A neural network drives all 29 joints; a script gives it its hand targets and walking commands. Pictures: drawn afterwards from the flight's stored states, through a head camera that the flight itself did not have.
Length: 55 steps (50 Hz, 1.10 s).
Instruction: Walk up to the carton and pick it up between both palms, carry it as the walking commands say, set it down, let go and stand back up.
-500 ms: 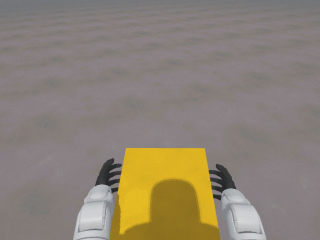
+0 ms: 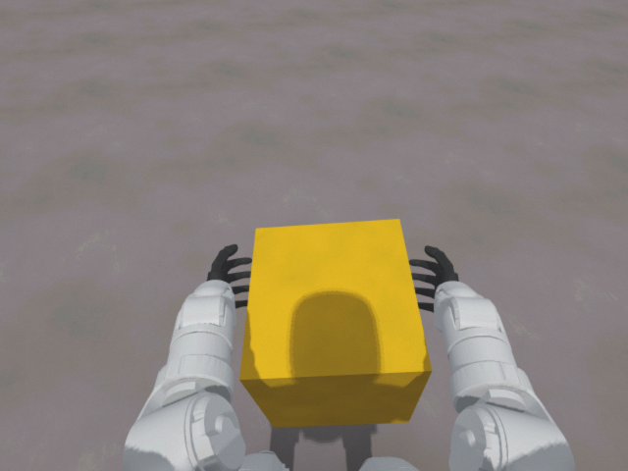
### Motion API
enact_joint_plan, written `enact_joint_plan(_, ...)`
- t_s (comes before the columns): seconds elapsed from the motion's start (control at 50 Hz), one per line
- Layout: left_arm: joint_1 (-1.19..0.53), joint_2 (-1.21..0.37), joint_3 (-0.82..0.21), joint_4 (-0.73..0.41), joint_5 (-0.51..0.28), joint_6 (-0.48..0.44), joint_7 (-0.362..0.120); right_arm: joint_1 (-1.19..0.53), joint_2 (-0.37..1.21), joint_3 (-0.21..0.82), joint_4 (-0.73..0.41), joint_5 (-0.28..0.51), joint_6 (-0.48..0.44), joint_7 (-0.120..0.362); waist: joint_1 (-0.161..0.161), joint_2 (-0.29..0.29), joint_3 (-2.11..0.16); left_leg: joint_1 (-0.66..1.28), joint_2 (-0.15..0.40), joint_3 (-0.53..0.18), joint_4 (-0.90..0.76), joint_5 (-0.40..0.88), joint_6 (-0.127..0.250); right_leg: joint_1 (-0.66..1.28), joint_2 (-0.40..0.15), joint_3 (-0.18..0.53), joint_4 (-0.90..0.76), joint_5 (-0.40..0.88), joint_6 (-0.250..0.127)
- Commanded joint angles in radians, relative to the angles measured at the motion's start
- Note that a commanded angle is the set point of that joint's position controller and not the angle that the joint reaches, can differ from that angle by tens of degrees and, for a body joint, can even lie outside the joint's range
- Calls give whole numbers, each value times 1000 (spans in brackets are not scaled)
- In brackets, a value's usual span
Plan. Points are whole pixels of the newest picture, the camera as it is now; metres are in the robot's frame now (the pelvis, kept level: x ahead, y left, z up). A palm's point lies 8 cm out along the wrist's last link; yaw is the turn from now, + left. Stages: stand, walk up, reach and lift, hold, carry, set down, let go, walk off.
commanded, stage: set down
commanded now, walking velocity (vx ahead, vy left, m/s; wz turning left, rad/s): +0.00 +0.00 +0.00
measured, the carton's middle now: (334, 327) +0.35 -0.03 -0.09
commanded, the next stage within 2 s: none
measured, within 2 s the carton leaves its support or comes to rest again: neither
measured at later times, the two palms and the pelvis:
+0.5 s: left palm (233, 292) +0.42 +0.14 -0.07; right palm (417, 319) +0.37 -0.17 -0.10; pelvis -0.03 +0.02 -0.03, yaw +0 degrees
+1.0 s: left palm (252, 305) +0.47 +0.13 -0.21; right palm (401, 321) +0.43 -0.18 -0.22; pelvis +0.04 +0.00 -0.10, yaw -1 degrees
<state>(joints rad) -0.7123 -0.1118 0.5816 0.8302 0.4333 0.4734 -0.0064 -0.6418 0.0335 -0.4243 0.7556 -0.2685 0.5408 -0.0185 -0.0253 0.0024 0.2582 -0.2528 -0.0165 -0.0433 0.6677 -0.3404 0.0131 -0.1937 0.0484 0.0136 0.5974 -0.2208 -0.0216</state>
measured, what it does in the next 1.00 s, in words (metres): lowers itself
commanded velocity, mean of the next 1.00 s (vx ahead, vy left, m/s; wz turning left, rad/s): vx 0.00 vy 0.00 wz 0.00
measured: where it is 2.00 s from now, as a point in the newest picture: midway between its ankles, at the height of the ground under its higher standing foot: outside the picture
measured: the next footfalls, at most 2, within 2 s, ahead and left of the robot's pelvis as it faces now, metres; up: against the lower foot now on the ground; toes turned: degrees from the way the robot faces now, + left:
none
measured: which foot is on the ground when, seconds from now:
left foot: down 0.00-1.00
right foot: down 0.00-1.00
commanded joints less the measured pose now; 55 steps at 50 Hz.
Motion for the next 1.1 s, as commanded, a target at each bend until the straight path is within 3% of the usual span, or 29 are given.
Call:
enact_joint_plan(0.0,-673,-749,-322,-42,-149,-69,-231,-777,710,101,-9,11,-133,226,-74,51,-412,-139,-31,-44,-75,-125,10,-180,6,69,-54,-263,-21)
enact_joint_plan(0.02,-773,-693,-337,-118,-165,-91,-224,-823,749,124,20,48,-148,234,-44,92,-462,-87,-29,-45,-92,-177,9,-162,5,74,-45,-311,-20)
enact_joint_plan(0.04,-770,-718,-371,-145,-172,-110,-230,-782,802,161,0,49,-161,225,-38,43,-539,-81,-52,-20,-48,-87,4,-140,-7,109,-74,-292,-20)
enact_joint_plan(0.1,-903,-739,-421,-185,-206,-145,-231,-845,824,166,21,54,-193,241,-83,101,-711,-74,-24,-71,-69,-214,-2,-176,13,72,23,-294,-15)
enact_joint_plan(0.12,-934,-741,-453,-223,-236,-156,-236,-857,838,201,7,65,-200,246,-79,43,-745,-73,-24,-76,-56,-236,-5,-161,13,76,24,-320,-12)
enact_joint_plan(0.14,-967,-736,-445,-211,-238,-152,-243,-878,839,200,18,65,-198,249,-57,62,-720,-123,-37,-45,-26,-256,-15,-178,14,85,26,-371,-13)
enact_joint_plan(0.16,-911,-752,-455,-194,-225,-149,-240,-849,809,174,13,54,-209,255,-94,46,-735,-90,-25,-92,-57,-279,-11,-207,25,61,47,-332,-10)
enact_joint_plan(0.2,-906,-761,-479,-172,-236,-143,-242,-911,812,204,-75,77,-225,257,-86,92,-839,-63,-17,-105,-74,-322,-12,-201,22,57,78,-307,-13)
enact_joint_plan(0.24,-819,-795,-456,-69,-214,-125,-235,-1011,752,264,-149,106,-237,273,-25,143,-802,-118,-19,-112,-67,-297,-15,-246,14,51,114,-268,-22)
enact_joint_plan(0.26,-787,-862,-472,-10,-224,-115,-241,-1059,689,248,-212,84,-259,273,-88,129,-819,-75,-12,-165,-84,-341,-11,-301,30,36,142,-241,-22)
enact_joint_plan(0.28,-704,-870,-459,23,-198,-113,-241,-1080,691,285,-231,102,-266,281,-50,127,-867,-103,-6,-177,-87,-355,-2,-282,17,48,151,-251,-19)
enact_joint_plan(0.3,-695,-927,-473,38,-206,-114,-229,-1097,624,260,-238,97,-282,292,-80,177,-840,-89,-6,-215,-85,-339,-22,-390,40,19,202,-165,-26)
enact_joint_plan(0.34,-610,-997,-476,121,-201,-102,-219,-1216,571,310,-321,132,-309,309,-48,194,-929,-91,1,-246,-79,-372,-20,-417,32,30,240,-175,-32)
enact_joint_plan(0.4,-545,-1025,-459,173,-193,-94,-216,-1209,494,278,-283,105,-319,324,-114,174,-984,-118,-1,-258,-39,-436,-34,-543,36,7,263,-212,-30)
enact_joint_plan(0.46,-580,-1000,-501,66,-225,-140,-221,-1111,626,372,-310,123,-318,323,-106,118,-1049,-232,-16,-238,4,-275,-13,-521,23,29,274,-163,-37)
enact_joint_plan(0.56,-758,-914,-546,-139,-237,-204,-218,-1040,830,469,-237,198,-306,349,-12,47,-1186,-379,-52,-133,151,-182,14,-632,29,64,313,-229,-13)
enact_joint_plan(0.6,-731,-989,-705,-301,-320,-247,-211,-896,877,568,-271,243,-328,353,-57,63,-1485,-223,-78,-113,268,174,-2,-639,46,39,365,41,-27)
enact_joint_plan(0.64,-829,-951,-845,-519,-389,-281,-202,-750,967,568,-235,246,-319,338,-83,72,-1695,-157,-96,-104,315,328,-4,-621,63,29,394,142,-20)
enact_joint_plan(0.66,-840,-925,-856,-559,-406,-285,-203,-685,1003,585,-210,239,-307,332,-96,35,-1761,-175,-104,-72,358,373,-2,-613,78,14,404,175,-6)
enact_joint_plan(0.68,-929,-848,-848,-599,-418,-285,-207,-742,1051,592,-218,237,-292,318,-51,-13,-1750,-223,-107,-62,359,207,18,-615,70,34,396,6,7)
enact_joint_plan(0.7,-904,-851,-853,-550,-385,-267,-213,-665,1059,542,-124,193,-273,318,-74,15,-1667,-288,-119,-33,382,152,4,-687,71,35,387,-57,9)
enact_joint_plan(0.74,-855,-850,-846,-535,-373,-251,-218,-615,1098,533,-87,164,-253,327,-39,-22,-1611,-371,-119,-25,392,92,-5,-700,76,49,414,-114,19)
enact_joint_plan(0.78,-682,-832,-803,-420,-319,-225,-228,-525,1063,535,-68,161,-242,331,-17,0,-1545,-452,-119,-12,431,182,-7,-723,82,48,458,10,24)
enact_joint_plan(0.82,-613,-895,-845,-391,-342,-217,-242,-531,1045,586,-149,197,-265,327,-37,53,-1628,-467,-126,-6,477,272,-15,-708,90,53,504,130,17)
enact_joint_plan(0.9,-383,-1000,-964,-413,-392,-232,-226,-558,1025,801,-474,307,-331,300,-16,22,-2022,-488,-136,-30,564,647,-25,-585,104,57,638,576,27)
enact_joint_plan(0.92,-335,-1032,-1006,-400,-403,-235,-211,-555,1020,831,-538,296,-345,287,-45,-9,-2114,-462,-139,-39,583,712,-26,-579,104,52,664,633,31)
enact_joint_plan(1.0,-241,-943,-977,-337,-379,-233,-152,-625,813,821,-588,318,-363,256,-12,18,-2024,-535,-149,-37,647,645,-31,-798,101,30,756,489,48)
enact_joint_plan(1.02,-271,-916,-1004,-410,-395,-250,-135,-646,788,813,-628,321,-373,247,-43,-1,-2096,-503,-144,-51,654,640,-33,-795,96,18,756,450,54)
enact_joint_plan(1.08,-332,-808,-987,-503,-399,-268,-80,-668,740,838,-657,349,-374,217,12,-25,-2113,-512,-141,-33,721,625,-19,-863,98,13,809,407,69)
